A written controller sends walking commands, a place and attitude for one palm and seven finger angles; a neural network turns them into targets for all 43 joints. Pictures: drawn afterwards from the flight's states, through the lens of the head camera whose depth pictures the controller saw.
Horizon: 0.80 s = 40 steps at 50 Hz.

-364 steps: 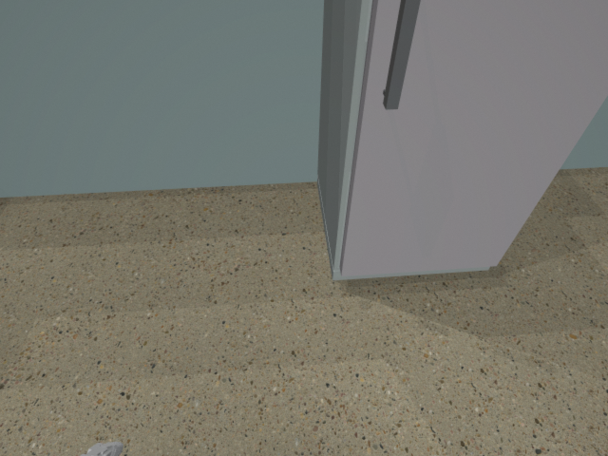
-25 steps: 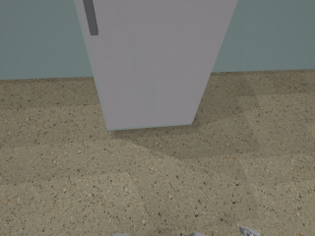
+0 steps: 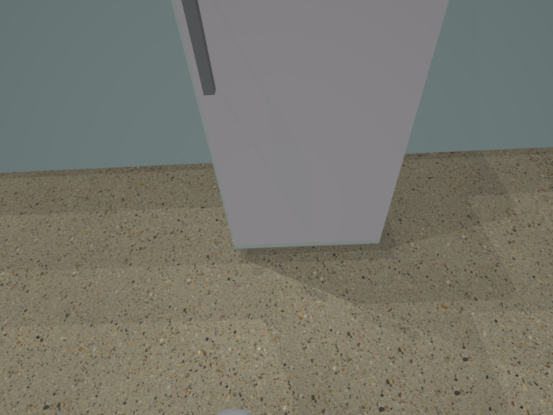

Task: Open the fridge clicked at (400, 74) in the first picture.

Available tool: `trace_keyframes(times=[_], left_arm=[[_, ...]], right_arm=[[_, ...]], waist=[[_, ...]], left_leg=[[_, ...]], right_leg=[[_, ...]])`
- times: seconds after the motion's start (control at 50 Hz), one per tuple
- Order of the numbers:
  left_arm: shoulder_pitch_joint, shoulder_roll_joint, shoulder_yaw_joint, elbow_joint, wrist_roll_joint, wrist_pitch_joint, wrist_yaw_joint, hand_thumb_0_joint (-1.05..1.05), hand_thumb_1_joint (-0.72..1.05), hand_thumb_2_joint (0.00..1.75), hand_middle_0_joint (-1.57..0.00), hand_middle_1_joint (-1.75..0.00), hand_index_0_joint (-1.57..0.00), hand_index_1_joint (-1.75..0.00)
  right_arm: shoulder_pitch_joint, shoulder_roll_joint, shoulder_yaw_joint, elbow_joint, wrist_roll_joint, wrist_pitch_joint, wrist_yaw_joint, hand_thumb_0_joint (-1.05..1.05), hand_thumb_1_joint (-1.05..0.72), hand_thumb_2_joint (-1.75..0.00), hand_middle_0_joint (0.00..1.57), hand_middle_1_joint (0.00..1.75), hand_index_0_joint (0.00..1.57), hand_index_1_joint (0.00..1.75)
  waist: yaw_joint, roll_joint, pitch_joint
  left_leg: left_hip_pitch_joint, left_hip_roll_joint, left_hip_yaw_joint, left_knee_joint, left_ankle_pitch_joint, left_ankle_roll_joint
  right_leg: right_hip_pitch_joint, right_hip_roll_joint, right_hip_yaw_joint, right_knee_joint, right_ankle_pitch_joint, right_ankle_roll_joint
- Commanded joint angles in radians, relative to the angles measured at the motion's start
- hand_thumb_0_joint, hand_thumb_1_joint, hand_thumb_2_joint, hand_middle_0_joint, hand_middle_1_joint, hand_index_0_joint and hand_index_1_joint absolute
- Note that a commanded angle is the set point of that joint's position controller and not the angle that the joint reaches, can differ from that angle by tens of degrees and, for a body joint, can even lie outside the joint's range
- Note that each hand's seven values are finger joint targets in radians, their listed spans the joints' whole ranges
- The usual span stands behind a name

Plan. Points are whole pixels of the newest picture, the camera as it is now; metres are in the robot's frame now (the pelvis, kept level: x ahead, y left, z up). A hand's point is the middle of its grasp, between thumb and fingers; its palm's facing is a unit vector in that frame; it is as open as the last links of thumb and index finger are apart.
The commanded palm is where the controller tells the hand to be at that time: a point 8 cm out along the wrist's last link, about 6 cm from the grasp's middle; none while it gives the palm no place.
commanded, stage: take the last steps up to it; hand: left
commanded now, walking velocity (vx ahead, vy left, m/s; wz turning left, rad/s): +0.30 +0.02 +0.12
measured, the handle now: (197, 25) +0.85 +0.21 +0.21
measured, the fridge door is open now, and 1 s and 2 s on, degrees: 0 0 0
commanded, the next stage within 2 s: come to a stop and stand still in 1.12 s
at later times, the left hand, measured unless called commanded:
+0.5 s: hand out of the picture +0.01 +0.24 -0.17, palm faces +0.10 -0.98 -0.15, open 7.4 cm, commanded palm none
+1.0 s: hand (191, 330) +0.30 +0.20 -0.16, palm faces +0.07 -0.97 -0.23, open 7.1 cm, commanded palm none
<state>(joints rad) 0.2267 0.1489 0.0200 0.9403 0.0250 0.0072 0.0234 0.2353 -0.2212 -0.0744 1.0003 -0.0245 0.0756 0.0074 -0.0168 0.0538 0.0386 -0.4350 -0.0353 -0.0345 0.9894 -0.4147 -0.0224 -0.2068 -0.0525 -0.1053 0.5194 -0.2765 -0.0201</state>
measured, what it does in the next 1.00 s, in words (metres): walks ahead: left foot, then right foot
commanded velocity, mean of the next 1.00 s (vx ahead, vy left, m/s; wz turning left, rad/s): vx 0.29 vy -0.02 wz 0.00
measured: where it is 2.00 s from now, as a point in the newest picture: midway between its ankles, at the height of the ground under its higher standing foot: (290, 400)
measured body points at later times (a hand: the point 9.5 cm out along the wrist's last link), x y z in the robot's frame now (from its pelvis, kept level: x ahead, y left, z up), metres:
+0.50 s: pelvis +0.06 +0.06 +0.01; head +0.06 +0.08 +0.46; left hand +0.01 +0.29 -0.16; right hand +0.06 -0.16 -0.14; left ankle +0.01 +0.15 -0.74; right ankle +0.08 -0.07 -0.66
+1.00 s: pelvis +0.24 +0.01 +0.00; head +0.26 +0.00 +0.45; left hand +0.30 +0.25 -0.14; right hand +0.25 -0.22 -0.16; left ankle +0.23 +0.14 -0.66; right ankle +0.26 -0.07 -0.74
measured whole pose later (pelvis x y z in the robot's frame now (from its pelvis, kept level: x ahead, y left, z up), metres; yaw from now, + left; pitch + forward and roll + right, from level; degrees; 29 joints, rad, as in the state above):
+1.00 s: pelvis +0.24 +0.01 +0.00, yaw +2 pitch -1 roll -1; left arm 0.21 0.16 0.06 1.04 0.02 -0.07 0.03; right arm 0.28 -0.18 -0.06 1.08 -0.03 -0.01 -0.01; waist -0.03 0.04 0.04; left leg -0.49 0.12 0.06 1.10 -0.32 -0.01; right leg -0.23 -0.01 -0.17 0.47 -0.23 -0.06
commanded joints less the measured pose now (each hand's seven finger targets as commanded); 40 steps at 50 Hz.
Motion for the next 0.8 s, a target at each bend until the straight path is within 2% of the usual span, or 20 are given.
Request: trace_keyframes(times=[0.0,0.14,0.2,0.22,0.24,0.26,0.28,0.3,0.32,0.36,0.38,0.42,0.46,0.56,0.6,0.68,0.7,0.74,0.76,0.78], left_arm=[[0.041,0.176,0.054,-0.025,-0.001,-0.038,0.009,0.0,0.9,0.9,-0.2,-0.3,-0.2,-0.3],[0.182,0.197,0.056,0.073,0.013,-0.05,-0.002,0.0,0.9,0.9,-0.2,-0.3,-0.2,-0.3],[0.186,0.191,0.057,0.103,0.008,-0.045,-0.006,0.0,0.9,0.9,-0.2,-0.3,-0.2,-0.3],[0.171,0.189,0.057,0.109,0.004,-0.042,-0.007,0.0,0.9,0.9,-0.2,-0.3,-0.2,-0.3],[0.157,0.173,0.055,0.111,-0.002,-0.037,-0.009,0.0,0.9,0.9,-0.2,-0.3,-0.2,-0.3],[0.147,0.14,0.046,0.107,-0.006,-0.033,-0.014,0.0,0.9,0.9,-0.2,-0.3,-0.2,-0.3],[0.13,0.079,0.033,0.086,-0.009,-0.032,-0.021,0.0,0.9,0.9,-0.2,-0.3,-0.2,-0.3],[0.059,0.063,0.025,0.045,-0.005,-0.033,-0.024,0.0,0.9,0.9,-0.2,-0.3,-0.2,-0.3],[-0.004,0.079,0.031,0.034,0.005,-0.026,-0.019,0.0,0.9,0.9,-0.2,-0.3,-0.2,-0.3],[0.009,0.084,0.04,0.067,0.005,-0.025,-0.036,0.0,0.9,0.9,-0.2,-0.3,-0.2,-0.3],[0.052,0.069,0.04,0.089,0.007,-0.026,-0.042,0.0,0.9,0.9,-0.2,-0.3,-0.2,-0.3],[0.093,0.056,0.04,0.113,0.005,-0.021,-0.045,0.0,0.9,0.9,-0.2,-0.3,-0.2,-0.3],[0.081,0.055,0.041,0.106,0.003,-0.014,-0.043,0.0,0.9,0.9,-0.2,-0.3,-0.2,-0.3],[-0.052,0.048,0.042,0.055,-0.001,-0.013,-0.045,0.0,0.9,0.9,-0.2,-0.3,-0.2,-0.3],[-0.114,0.046,0.041,0.035,-0.005,-0.019,-0.047,0.0,0.9,0.9,-0.2,-0.3,-0.2,-0.3],[-0.141,0.045,0.046,0.022,-0.005,-0.03,-0.049,0.0,0.9,0.9,-0.2,-0.3,-0.2,-0.3],[-0.102,0.059,0.049,0.029,-0.005,-0.035,-0.049,0.0,0.9,0.9,-0.2,-0.3,-0.2,-0.3],[0.146,0.111,0.065,0.107,0.001,-0.055,-0.044,0.0,0.9,0.9,-0.2,-0.3,-0.2,-0.3],[0.292,0.201,0.088,0.149,0.009,-0.072,-0.032,0.0,0.9,0.9,-0.2,-0.3,-0.2,-0.3],[0.365,0.298,0.103,0.165,-0.005,-0.074,-0.023,0.0,0.9,0.9,-0.2,-0.3,-0.2,-0.3]], right_arm=[[-0.003,-0.064,-0.018,-0.058,-0.007,-0.032,0.015,0.0,-0.9,-0.9,0.2,0.3,0.2,0.3],[-0.07,-0.008,0.0,-0.061,-0.003,-0.062,0.024,0.0,-0.9,-0.9,0.2,0.3,0.2,0.3],[-0.014,0.008,0.01,-0.037,0.001,-0.078,0.019,0.0,-0.9,-0.9,0.2,0.3,0.2,0.3],[0.037,0.011,0.013,-0.02,0.001,-0.085,0.014,0.0,-0.9,-0.9,0.2,0.3,0.2,0.3],[0.098,0.002,0.014,0.007,0.002,-0.093,0.007,0.0,-0.9,-0.9,0.2,0.3,0.2,0.3],[0.167,-0.039,0.006,0.035,0.005,-0.101,-0.004,0.0,-0.9,-0.9,0.2,0.3,0.2,0.3],[0.254,-0.112,-0.009,0.057,-0.003,-0.108,-0.014,0.0,-0.9,-0.9,0.2,0.3,0.2,0.3],[0.322,-0.184,-0.023,0.067,-0.006,-0.107,-0.02,0.0,-0.9,-0.9,0.2,0.3,0.2,0.3],[0.308,-0.17,-0.02,0.078,-0.009,-0.108,-0.028,0.0,-0.9,-0.9,0.2,0.3,0.2,0.3],[0.197,-0.09,0.008,0.055,-0.003,-0.117,-0.034,0.0,-0.9,-0.9,0.2,0.3,0.2,0.3],[0.165,-0.066,0.016,0.048,-0.002,-0.126,-0.035,0.0,-0.9,-0.9,0.2,0.3,0.2,0.3],[0.166,-0.049,0.02,0.054,0.003,-0.143,-0.04,0.0,-0.9,-0.9,0.2,0.3,0.2,0.3],[0.185,-0.042,0.022,0.069,0.008,-0.15,-0.043,0.0,-0.9,-0.9,0.2,0.3,0.2,0.3],[0.255,-0.028,0.018,0.11,0.003,-0.153,-0.047,0.0,-0.9,-0.9,0.2,0.3,0.2,0.3],[0.272,-0.033,0.013,0.122,-0.003,-0.15,-0.045,0.0,-0.9,-0.9,0.2,0.3,0.2,0.3],[0.262,-0.047,0.006,0.134,-0.011,-0.143,-0.043,0.0,-0.9,-0.9,0.2,0.3,0.2,0.3],[0.258,-0.052,0.004,0.135,-0.01,-0.14,-0.041,0.0,-0.9,-0.9,0.2,0.3,0.2,0.3],[0.231,-0.058,0.005,0.131,0.001,-0.141,-0.037,0.0,-0.9,-0.9,0.2,0.3,0.2,0.3],[0.253,-0.021,0.009,0.118,0.013,-0.144,-0.025,0.0,-0.9,-0.9,0.2,0.3,0.2,0.3],[0.257,0.029,0.021,0.076,0.021,-0.146,-0.024,0.0,-0.9,-0.9,0.2,0.3,0.2,0.3]], waist=[[0.027,-0.223,0.032],[0.082,-0.224,0.063],[0.061,-0.233,0.037],[0.034,-0.224,0.029],[0.005,-0.166,0.017],[-0.027,-0.047,0.003],[-0.067,0.162,0.011],[-0.096,0.252,0.038],[-0.1,0.239,0.098],[-0.042,0.106,0.189],[-0.013,0.081,0.168],[0.01,0.055,0.116],[0.015,0.049,0.104],[-0.007,0.048,0.118],[-0.025,0.051,0.127],[-0.02,0.077,0.125],[0.001,0.042,0.107],[0.115,-0.019,-0.031],[0.165,-0.175,-0.169],[0.147,-0.342,-0.241]], left_leg=[[-0.112,0.081,0.021,0.121,0.082,-0.018],[-0.028,0.103,0.117,-0.22,0.014,-0.006],[0.114,0.079,0.162,-0.379,0.024,0.009],[0.211,0.069,0.185,-0.459,0.074,0.01],[0.346,0.062,0.2,-0.549,0.118,0.009],[0.479,0.115,0.123,-0.598,0.048,0.022],[0.537,0.31,-0.146,-0.717,-0.125,0.089],[0.511,0.454,-0.357,-0.841,-0.253,0.163],[0.413,0.475,-0.378,-0.892,-0.301,0.179],[0.282,0.41,-0.243,-0.901,-0.187,0.168],[0.278,0.367,-0.152,-0.889,-0.079,0.149],[0.315,0.33,-0.06,-0.871,0.107,0.148],[0.344,0.329,-0.03,-0.866,0.201,0.164],[0.427,0.339,0.022,-0.83,0.4,0.184],[0.423,0.346,0.029,-0.807,0.44,0.182],[0.379,0.345,0.061,-0.738,0.517,0.161],[0.362,0.335,0.067,-0.68,0.583,0.157],[0.298,0.255,0.144,-0.38,0.667,0.104],[0.099,0.174,0.194,-0.089,0.427,0.063],[-0.121,0.048,0.159,0.223,-0.166,0.036]], right_leg=[[0.009,-0.256,0.208,-0.341,-0.167,-0.069],[0.028,-0.274,0.207,-0.376,-0.263,-0.102],[-0.01,-0.237,0.167,-0.328,-0.249,-0.092],[-0.064,-0.214,0.135,-0.296,-0.272,-0.076],[-0.145,-0.184,0.102,-0.243,-0.296,-0.052],[-0.256,-0.138,0.061,-0.127,-0.295,-0.017],[-0.397,-0.046,-0.033,0.107,-0.256,0.027],[-0.489,-0.001,-0.053,0.317,-0.286,0.034],[-0.509,-0.033,0.023,0.465,-0.265,0.024],[-0.491,-0.08,0.063,0.568,-0.112,0.022],[-0.453,-0.082,0.059,0.573,-0.051,0.029],[-0.425,-0.08,0.052,0.571,0.018,0.044],[-0.447,-0.083,0.054,0.556,0.054,0.055],[-0.489,-0.087,0.031,0.387,0.077,0.062],[-0.444,-0.079,0.018,0.285,0.065,0.05],[-0.285,-0.03,-0.021,0.143,0.052,0.015],[-0.202,-0.002,-0.04,0.11,0.044,0.001],[0.125,0.03,-0.049,-0.007,0.116,-0.024],[0.379,-0.17,0.183,-0.056,0.124,-0.088],[0.493,-0.399,0.552,-0.168,0.264,-0.196]])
